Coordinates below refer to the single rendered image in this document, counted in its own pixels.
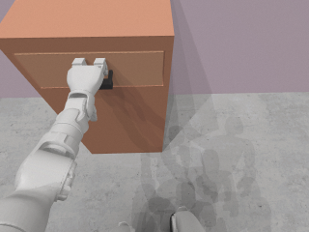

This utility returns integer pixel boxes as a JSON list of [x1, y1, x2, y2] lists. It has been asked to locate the robot left hand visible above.
[[67, 58, 108, 122]]

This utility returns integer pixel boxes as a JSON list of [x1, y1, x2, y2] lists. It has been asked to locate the left robot shin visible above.
[[118, 221, 129, 226]]

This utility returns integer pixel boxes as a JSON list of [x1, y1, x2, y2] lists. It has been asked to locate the cabinet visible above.
[[0, 0, 175, 155]]

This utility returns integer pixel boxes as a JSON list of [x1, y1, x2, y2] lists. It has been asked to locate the robot shin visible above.
[[118, 221, 129, 226], [176, 207, 187, 213]]

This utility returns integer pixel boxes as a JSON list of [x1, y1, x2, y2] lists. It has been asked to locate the left robot forearm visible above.
[[14, 89, 95, 190]]

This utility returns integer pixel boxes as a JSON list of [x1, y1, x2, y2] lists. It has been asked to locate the handle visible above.
[[99, 70, 113, 90]]

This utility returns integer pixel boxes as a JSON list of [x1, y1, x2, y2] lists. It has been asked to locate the left robot upper arm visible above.
[[0, 149, 77, 232]]

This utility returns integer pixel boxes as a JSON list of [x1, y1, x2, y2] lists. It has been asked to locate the right robot shin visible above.
[[176, 207, 187, 213]]

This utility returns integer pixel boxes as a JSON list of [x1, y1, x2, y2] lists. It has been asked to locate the drawer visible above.
[[14, 50, 164, 87]]

